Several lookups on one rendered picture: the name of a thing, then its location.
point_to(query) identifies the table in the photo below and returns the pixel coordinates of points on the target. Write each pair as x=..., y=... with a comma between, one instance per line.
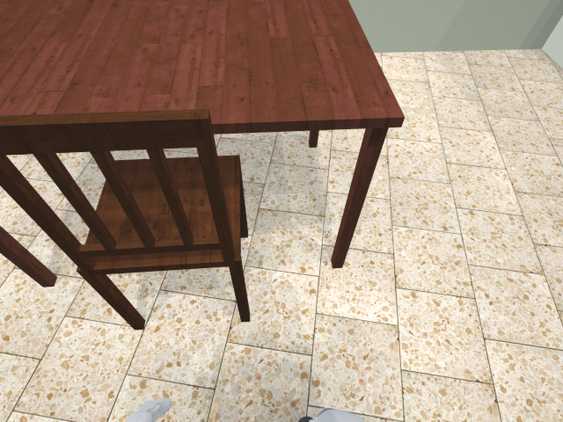
x=258, y=65

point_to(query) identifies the chair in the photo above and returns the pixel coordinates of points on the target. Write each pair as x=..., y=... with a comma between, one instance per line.
x=157, y=214

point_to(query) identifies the robot left hand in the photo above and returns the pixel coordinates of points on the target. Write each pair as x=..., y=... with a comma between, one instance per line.
x=151, y=410

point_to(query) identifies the right robot shin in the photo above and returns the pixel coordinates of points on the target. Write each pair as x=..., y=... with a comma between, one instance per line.
x=325, y=409

